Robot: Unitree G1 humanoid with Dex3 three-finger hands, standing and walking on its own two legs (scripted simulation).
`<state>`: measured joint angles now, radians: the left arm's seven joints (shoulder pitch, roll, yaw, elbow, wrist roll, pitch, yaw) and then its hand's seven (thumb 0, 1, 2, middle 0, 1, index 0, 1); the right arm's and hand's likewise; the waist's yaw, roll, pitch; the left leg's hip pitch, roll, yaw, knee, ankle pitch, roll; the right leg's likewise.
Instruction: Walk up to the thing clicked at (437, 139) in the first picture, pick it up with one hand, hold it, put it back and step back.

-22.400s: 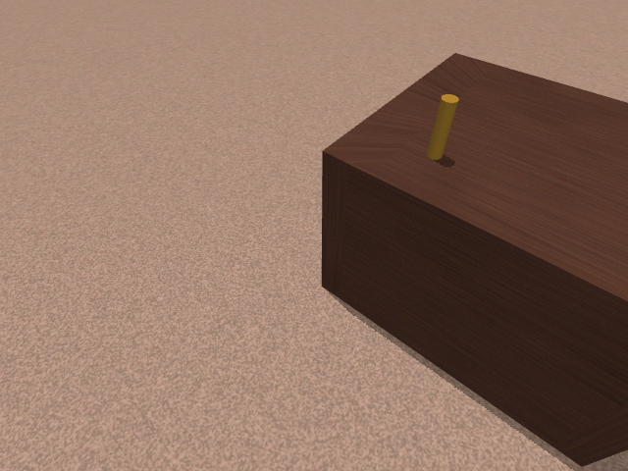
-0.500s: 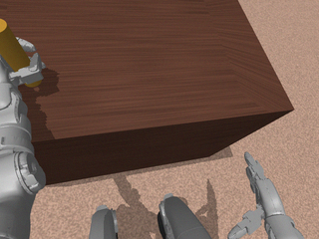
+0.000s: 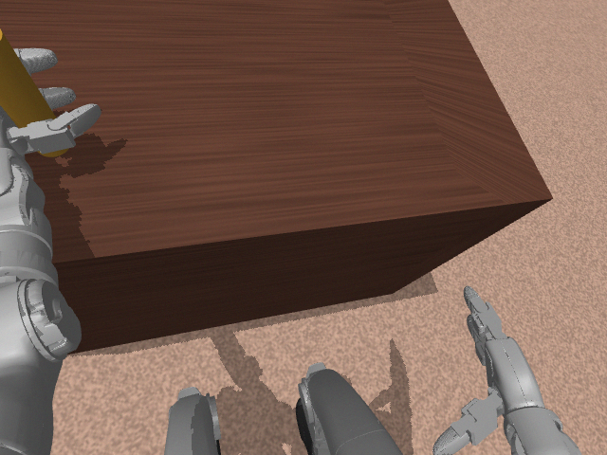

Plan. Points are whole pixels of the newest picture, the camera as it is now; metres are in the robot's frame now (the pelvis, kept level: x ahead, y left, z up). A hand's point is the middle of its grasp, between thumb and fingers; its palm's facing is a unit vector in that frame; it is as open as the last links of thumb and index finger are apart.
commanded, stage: open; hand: left
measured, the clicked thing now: (21, 99) +0.55 +0.24 +0.07
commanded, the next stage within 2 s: withdraw in 0.06 s
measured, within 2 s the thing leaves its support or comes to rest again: neither
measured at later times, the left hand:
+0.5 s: hand out of the picture +0.55 +0.27 +0.13, palm faces +0.29 -0.96 -0.01, open 17.0 cm
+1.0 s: hand out of the picture +0.46 +0.40 +0.14, palm faces +0.51 -0.80 -0.32, open 17.5 cm
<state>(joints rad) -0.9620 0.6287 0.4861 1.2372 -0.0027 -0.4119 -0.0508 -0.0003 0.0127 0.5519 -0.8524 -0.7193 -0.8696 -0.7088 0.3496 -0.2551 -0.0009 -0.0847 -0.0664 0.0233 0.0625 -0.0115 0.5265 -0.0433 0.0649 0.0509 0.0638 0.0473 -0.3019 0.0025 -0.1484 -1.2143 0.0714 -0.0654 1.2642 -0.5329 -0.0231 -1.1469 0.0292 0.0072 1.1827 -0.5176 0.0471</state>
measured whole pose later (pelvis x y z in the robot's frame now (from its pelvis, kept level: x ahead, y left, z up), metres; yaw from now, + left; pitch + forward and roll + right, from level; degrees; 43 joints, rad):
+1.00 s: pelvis +0.02 +0.00 +0.06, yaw +1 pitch +19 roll -3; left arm -0.78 0.83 0.50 1.16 0.10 -0.05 -0.01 -0.01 -0.56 0.07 -0.07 -0.05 -0.05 -0.06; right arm 0.40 -0.28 -0.02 0.04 0.02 0.16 0.09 -0.01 0.53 -0.06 0.06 0.05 0.06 0.05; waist -0.14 -0.01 -0.14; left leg -0.85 0.07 -0.04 0.98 -0.46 -0.02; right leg -0.79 0.01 0.02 0.89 -0.44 0.05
